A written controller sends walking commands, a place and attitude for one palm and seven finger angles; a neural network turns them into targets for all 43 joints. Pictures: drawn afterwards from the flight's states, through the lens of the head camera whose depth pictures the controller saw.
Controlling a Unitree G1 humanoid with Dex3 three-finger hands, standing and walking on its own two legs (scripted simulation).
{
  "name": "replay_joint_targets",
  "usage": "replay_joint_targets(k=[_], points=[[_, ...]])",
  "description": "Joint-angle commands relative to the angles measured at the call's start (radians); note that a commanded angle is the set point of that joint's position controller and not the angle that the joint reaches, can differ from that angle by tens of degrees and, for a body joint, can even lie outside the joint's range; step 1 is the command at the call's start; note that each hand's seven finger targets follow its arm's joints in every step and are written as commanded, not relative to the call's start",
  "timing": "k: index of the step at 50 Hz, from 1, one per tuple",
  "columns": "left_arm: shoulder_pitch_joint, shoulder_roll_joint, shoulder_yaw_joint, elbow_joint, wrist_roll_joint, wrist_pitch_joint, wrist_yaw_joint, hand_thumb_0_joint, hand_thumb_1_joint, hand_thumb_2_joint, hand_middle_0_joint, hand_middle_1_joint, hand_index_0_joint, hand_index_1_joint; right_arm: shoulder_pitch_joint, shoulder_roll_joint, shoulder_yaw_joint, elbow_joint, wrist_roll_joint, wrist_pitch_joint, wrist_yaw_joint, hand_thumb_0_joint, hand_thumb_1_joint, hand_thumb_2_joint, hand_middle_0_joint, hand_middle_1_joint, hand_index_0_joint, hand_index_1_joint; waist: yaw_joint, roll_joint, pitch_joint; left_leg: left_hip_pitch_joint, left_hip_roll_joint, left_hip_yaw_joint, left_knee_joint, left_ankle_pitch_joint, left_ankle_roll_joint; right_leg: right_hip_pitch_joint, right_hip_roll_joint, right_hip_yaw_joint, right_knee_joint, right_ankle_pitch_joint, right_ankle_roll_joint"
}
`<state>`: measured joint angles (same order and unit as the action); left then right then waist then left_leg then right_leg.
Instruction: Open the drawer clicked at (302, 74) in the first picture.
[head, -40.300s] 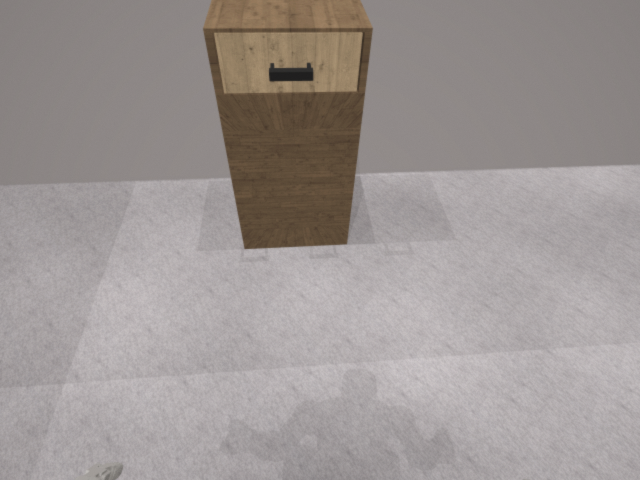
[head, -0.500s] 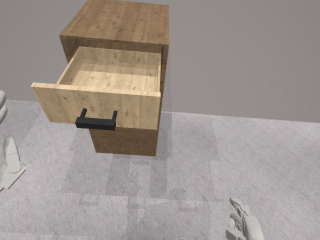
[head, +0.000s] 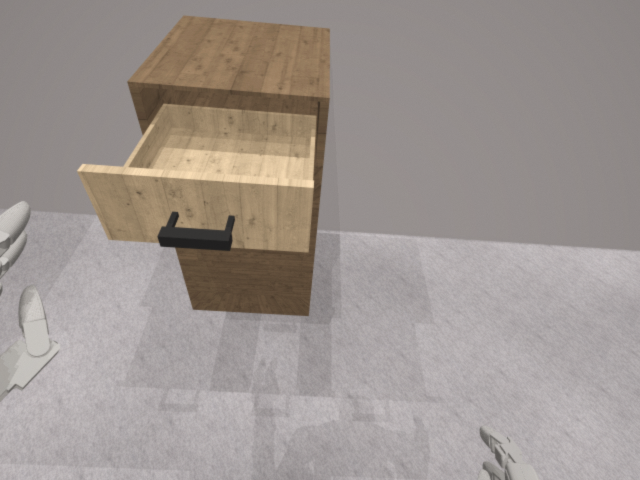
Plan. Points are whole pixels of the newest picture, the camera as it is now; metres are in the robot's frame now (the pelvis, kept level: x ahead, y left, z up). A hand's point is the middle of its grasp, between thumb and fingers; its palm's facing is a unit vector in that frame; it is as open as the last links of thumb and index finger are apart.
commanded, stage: stop stepping back and stand still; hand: left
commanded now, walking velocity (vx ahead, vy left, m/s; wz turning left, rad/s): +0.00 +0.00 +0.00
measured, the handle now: (199, 229) +0.51 +0.22 +0.00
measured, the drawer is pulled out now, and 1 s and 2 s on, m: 0.30 0.30 0.30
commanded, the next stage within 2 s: let the arm hang, fingers relaxed in 0.12 s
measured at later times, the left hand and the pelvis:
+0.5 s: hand out of the picture +0.07 +0.19 -0.16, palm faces -0.08 -0.98 -0.18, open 7.4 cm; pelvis -0.01 +0.01 +0.00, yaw -1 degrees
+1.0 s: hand out of the picture -0.02 +0.19 -0.17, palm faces +0.01 -0.97 -0.24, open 7.4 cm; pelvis +0.00 +0.01 +0.01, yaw +0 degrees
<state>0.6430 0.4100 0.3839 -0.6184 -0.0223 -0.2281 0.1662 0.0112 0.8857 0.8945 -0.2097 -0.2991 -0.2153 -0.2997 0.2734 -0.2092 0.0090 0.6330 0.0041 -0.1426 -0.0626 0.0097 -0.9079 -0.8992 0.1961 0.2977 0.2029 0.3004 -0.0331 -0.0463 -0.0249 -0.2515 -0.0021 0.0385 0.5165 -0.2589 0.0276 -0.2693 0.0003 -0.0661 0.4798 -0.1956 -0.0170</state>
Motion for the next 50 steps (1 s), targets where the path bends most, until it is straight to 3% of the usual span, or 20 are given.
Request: replay_joint_targets(k=[1,4,5,10,11,12,13,14,15,17,19,20,22,27,29,30,33,37,41,50], points=[[-0.046,0.107,0.075,-0.144,-0.011,-0.056,0.011,0.0,0.9,0.9,-0.2,-0.3,-0.2,-0.3,-0.131,-0.126,-0.045,-0.15,0.006,-0.049,0.002,0.0,-0.9,-0.9,0.2,0.3,0.2,0.3,0.006,0.029,0.003,-0.101,0.086,-0.095,-0.119,-0.091,0.007,0.058,-0.092,0.178,-0.163,-0.079,-0.003],[-0.069,0.107,0.072,-0.142,-0.008,-0.052,0.01,0.0,0.9,0.9,-0.2,-0.3,-0.2,-0.3,-0.135,-0.119,-0.042,-0.152,0.001,-0.037,0.005,0.0,-0.9,-0.9,0.2,0.3,0.2,0.3,0.004,0.026,-0.009,-0.054,0.073,-0.084,-0.099,-0.084,0.006,0.02,-0.107,0.197,-0.204,-0.141,-0.012],[-0.069,0.112,0.073,-0.149,-0.009,-0.047,0.011,0.0,0.9,0.9,-0.2,-0.3,-0.2,-0.3,-0.139,-0.121,-0.041,-0.151,0.0,-0.034,0.003,0.0,-0.9,-0.9,0.2,0.3,0.2,0.3,0.005,0.058,-0.004,-0.03,0.077,-0.079,-0.111,-0.072,0.004,0.0,-0.101,0.189,-0.206,-0.137,-0.01],[-0.09,0.119,0.075,-0.171,-0.006,-0.038,0.014,0.0,0.9,0.9,-0.2,-0.3,-0.2,-0.3,-0.149,-0.112,-0.031,-0.168,-0.002,-0.031,-0.002,0.0,-0.9,-0.9,0.2,0.3,0.2,0.3,0.013,0.097,-0.018,-0.053,0.1,-0.097,-0.181,-0.06,0.01,0.065,-0.06,0.135,-0.155,-0.041,0.008],[-0.178,-0.019,-0.288,0.691,0.096,0.13,-0.129,0.0,0.9,0.9,-0.2,-0.3,-0.2,-0.3,-0.17,-0.297,-0.1,0.092,-0.013,-0.057,0.084,0.0,-0.9,-0.9,0.2,0.3,0.2,0.3,-0.026,0.128,0.063,-0.139,0.11,-0.123,-0.021,0.171,0.019,-0.045,-0.097,0.069,0.034,0.182,0.001],[-0.153,-0.029,-0.26,0.729,0.074,0.202,-0.153,0.0,0.9,0.9,-0.2,-0.3,-0.2,-0.3,-0.085,-0.221,-0.086,0.083,-0.004,0.011,0.08,0.0,-0.9,-0.9,0.2,0.3,0.2,0.3,-0.001,0.111,-0.024,-0.073,0.114,-0.093,-0.04,0.223,0.011,-0.024,-0.082,0.104,0.043,0.18,0.003],[-0.177,-0.062,-0.274,0.756,0.064,0.219,-0.159,0.0,0.9,0.9,-0.2,-0.3,-0.2,-0.3,-0.073,-0.187,-0.069,0.069,-0.007,0.042,0.073,0.0,-0.9,-0.9,0.2,0.3,0.2,0.3,0.009,0.074,-0.052,-0.094,0.126,-0.12,-0.041,0.211,0.024,-0.014,-0.066,0.08,0.068,0.102,0.002],[-0.21,-0.06,-0.283,0.798,0.064,0.224,-0.162,0.0,0.9,0.9,-0.2,-0.3,-0.2,-0.3,-0.083,-0.183,-0.059,0.059,-0.011,0.058,0.07,0.0,-0.9,-0.9,0.2,0.3,0.2,0.3,0.018,0.043,-0.048,-0.114,0.125,-0.133,-0.043,0.208,0.035,-0.003,-0.057,0.077,0.077,0.082,0.002],[-0.25,-0.047,-0.291,0.853,0.066,0.223,-0.161,0.0,0.9,0.9,-0.2,-0.3,-0.2,-0.3,-0.082,-0.186,-0.059,0.061,-0.016,0.065,0.068,0.0,-0.9,-0.9,0.2,0.3,0.2,0.3,0.017,-0.06,-0.068,-0.084,0.123,-0.15,-0.035,0.246,0.037,0.012,-0.053,0.08,0.077,0.099,-0.008],[-0.284,-0.024,-0.301,0.974,0.066,0.232,-0.162,0.0,0.9,0.9,-0.2,-0.3,-0.2,-0.3,-0.092,-0.2,-0.051,0.073,-0.02,0.083,0.06,0.0,-0.9,-0.9,0.2,0.3,0.2,0.3,0.032,-0.104,-0.056,-0.087,0.1,-0.142,-0.031,0.252,0.033,0.063,-0.08,0.113,0.037,0.158,-0.013],[-0.326,0.0,-0.316,1.118,0.061,0.235,-0.159,0.0,0.9,0.9,-0.2,-0.3,-0.2,-0.3,-0.09,-0.194,-0.047,0.11,-0.02,0.104,0.056,0.0,-0.9,-0.9,0.2,0.3,0.2,0.3,0.032,-0.085,-0.051,-0.042,0.073,-0.12,-0.041,0.192,0.02,0.074,-0.111,0.152,-0.009,0.173,-0.026],[-0.35,-0.007,-0.328,1.185,0.056,0.24,-0.156,0.0,0.9,0.9,-0.2,-0.3,-0.2,-0.3,-0.091,-0.187,-0.044,0.129,-0.023,0.113,0.056,0.0,-0.9,-0.9,0.2,0.3,0.2,0.3,0.03,0.007,-0.034,-0.023,0.074,-0.121,-0.073,0.173,0.017,0.064,-0.104,0.147,-0.018,0.129,-0.03],[-0.361,-0.022,-0.35,1.312,0.048,0.241,-0.154,0.0,0.9,0.9,-0.2,-0.3,-0.2,-0.3,-0.087,-0.16,-0.029,0.178,-0.022,0.123,0.054,0.0,-0.9,-0.9,0.2,0.3,0.2,0.3,0.037,0.082,-0.002,-0.035,0.091,-0.127,-0.132,0.143,0.014,0.091,-0.089,0.139,-0.046,0.076,-0.012],[-0.331,-0.058,-0.363,1.535,0.039,0.231,-0.15,0.0,0.9,0.9,-0.2,-0.3,-0.2,-0.3,-0.025,-0.119,-0.02,0.297,-0.017,0.135,0.044,0.0,-0.9,-0.9,0.2,0.3,0.2,0.3,0.036,0.187,0.032,-0.002,0.096,-0.122,-0.208,0.008,0.007,0.11,-0.088,0.135,-0.132,-0.005,-0.016],[-0.309,-0.061,-0.367,1.596,0.035,0.226,-0.15,0.0,0.9,0.9,-0.2,-0.3,-0.2,-0.3,0.004,-0.105,-0.019,0.333,-0.012,0.137,0.041,0.0,-0.9,-0.9,0.2,0.3,0.2,0.3,0.038,0.187,0.033,0.0,0.093,-0.119,-0.215,-0.012,0.006,0.122,-0.093,0.129,-0.148,-0.001,-0.021],[-0.304,-0.065,-0.368,1.617,0.037,0.225,-0.148,0.0,0.9,0.9,-0.2,-0.3,-0.2,-0.3,0.023,-0.102,-0.02,0.345,-0.01,0.14,0.039,0.0,-0.9,-0.9,0.2,0.3,0.2,0.3,0.036,0.131,0.041,0.023,0.099,-0.122,-0.208,0.013,0.009,0.112,-0.092,0.12,-0.154,0.01,-0.022],[-0.29,-0.093,-0.376,1.676,0.033,0.225,-0.144,0.0,0.9,0.9,-0.2,-0.3,-0.2,-0.3,0.077,-0.084,-0.021,0.392,-0.01,0.141,0.034,0.0,-0.9,-0.9,0.2,0.3,0.2,0.3,0.029,0.14,0.055,0.031,0.104,-0.12,-0.225,0.004,0.008,0.105,-0.095,0.105,-0.158,0.004,-0.02],[-0.268,-0.112,-0.379,1.722,0.033,0.227,-0.138,0.0,0.9,0.9,-0.2,-0.3,-0.2,-0.3,0.119,-0.068,-0.026,0.428,-0.009,0.147,0.031,0.0,-0.9,-0.9,0.2,0.3,0.2,0.3,0.029,0.077,0.114,0.001,0.106,-0.13,-0.245,-0.058,0.015,0.082,-0.092,0.1,-0.162,-0.04,-0.021],[-0.257,-0.125,-0.378,1.74,0.033,0.227,-0.132,0.0,0.9,0.9,-0.2,-0.3,-0.2,-0.3,0.141,-0.052,-0.028,0.449,-0.01,0.146,0.028,0.0,-0.9,-0.9,0.2,0.3,0.2,0.3,0.029,0.041,0.118,0.009,0.107,-0.128,-0.244,-0.058,0.018,0.07,-0.089,0.097,-0.153,-0.053,-0.019],[-0.268,-0.132,-0.368,1.729,0.036,0.221,-0.126,0.0,0.9,0.9,-0.2,-0.3,-0.2,-0.3,0.139,-0.025,-0.033,0.468,-0.012,0.141,0.031,0.0,-0.9,-0.9,0.2,0.3,0.2,0.3,0.031,0.032,0.137,0.02,0.094,-0.102,-0.228,-0.014,0.017,0.047,-0.087,0.109,-0.154,-0.044,-0.019]])
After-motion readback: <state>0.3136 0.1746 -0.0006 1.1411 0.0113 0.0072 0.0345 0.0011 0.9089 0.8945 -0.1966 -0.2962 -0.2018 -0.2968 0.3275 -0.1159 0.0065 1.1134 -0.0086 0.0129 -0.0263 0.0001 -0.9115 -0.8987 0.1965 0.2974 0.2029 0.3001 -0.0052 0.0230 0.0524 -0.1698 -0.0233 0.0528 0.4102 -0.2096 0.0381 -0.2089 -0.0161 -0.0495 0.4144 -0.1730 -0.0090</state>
